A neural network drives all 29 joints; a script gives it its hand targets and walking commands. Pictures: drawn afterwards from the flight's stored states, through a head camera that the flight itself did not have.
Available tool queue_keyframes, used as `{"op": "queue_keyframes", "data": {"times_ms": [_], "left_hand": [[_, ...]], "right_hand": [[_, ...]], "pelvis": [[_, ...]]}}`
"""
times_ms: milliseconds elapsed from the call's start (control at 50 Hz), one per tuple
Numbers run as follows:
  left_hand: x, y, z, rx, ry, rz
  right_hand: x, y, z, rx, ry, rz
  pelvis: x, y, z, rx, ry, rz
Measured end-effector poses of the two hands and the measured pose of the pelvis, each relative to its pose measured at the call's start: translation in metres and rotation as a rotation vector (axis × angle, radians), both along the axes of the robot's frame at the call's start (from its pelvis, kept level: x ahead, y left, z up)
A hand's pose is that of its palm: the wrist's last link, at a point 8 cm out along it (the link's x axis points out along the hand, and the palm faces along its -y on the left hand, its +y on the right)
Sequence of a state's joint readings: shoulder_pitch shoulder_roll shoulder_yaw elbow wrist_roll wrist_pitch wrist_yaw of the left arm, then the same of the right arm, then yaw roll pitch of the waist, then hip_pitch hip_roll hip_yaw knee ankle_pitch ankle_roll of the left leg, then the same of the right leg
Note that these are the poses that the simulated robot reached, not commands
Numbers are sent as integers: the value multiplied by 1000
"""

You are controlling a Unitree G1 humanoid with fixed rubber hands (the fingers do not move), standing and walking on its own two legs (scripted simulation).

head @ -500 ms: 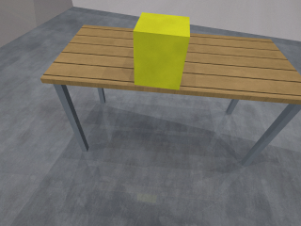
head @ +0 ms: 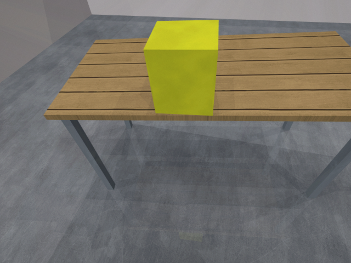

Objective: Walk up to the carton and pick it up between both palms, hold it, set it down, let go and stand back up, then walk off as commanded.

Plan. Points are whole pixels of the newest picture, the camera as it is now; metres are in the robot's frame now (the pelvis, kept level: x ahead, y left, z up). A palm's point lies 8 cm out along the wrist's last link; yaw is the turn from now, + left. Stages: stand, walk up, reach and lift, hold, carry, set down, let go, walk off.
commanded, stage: walk up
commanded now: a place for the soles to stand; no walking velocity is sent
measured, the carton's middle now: (185, 69) +0.73 +0.01 +0.06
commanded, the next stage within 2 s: none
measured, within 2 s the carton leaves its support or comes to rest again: neither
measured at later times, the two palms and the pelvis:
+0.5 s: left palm out of the picture +0.12 +0.31 -0.09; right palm out of the picture +0.13 -0.30 -0.09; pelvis +0.03 +0.00 +0.01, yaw +0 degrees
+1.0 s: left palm out of the picture +0.13 +0.30 -0.09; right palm out of the picture +0.14 -0.32 -0.10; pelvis +0.06 -0.02 +0.00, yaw +0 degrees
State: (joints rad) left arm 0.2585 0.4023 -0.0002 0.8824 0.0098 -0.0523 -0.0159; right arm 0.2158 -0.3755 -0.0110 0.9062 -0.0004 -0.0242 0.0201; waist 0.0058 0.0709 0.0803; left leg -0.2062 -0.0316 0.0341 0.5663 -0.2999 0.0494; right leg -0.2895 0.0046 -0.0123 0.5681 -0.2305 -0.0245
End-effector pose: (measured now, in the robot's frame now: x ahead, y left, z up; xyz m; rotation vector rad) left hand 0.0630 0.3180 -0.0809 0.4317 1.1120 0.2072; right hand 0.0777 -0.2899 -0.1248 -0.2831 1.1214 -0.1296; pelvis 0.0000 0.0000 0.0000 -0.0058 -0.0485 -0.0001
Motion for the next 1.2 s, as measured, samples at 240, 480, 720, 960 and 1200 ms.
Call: {"op": "queue_keyframes", "data": {"times_ms": [240,480,720,960,1200], "left_hand": [[64,-12,-12,-82,-86,-15],[60,-8,-14,-75,-34,15],[61,-5,-7,-53,-17,24],[66,-12,-10,-34,-5,16],[58,-23,10,12,54,42]], "right_hand": [[32,-13,34,-84,-46,-2],[47,-12,39,-82,-70,-4],[54,-11,34,-63,-75,-6],[64,-23,27,-59,-77,-10],[111,-27,12,7,-54,14]], "pelvis": [[20,-1,7,3,13,-3],[31,0,10,2,6,-4],[37,-2,12,4,7,-5],[55,-13,5,22,4,-4],[103,-28,10,17,-25,13]]}}
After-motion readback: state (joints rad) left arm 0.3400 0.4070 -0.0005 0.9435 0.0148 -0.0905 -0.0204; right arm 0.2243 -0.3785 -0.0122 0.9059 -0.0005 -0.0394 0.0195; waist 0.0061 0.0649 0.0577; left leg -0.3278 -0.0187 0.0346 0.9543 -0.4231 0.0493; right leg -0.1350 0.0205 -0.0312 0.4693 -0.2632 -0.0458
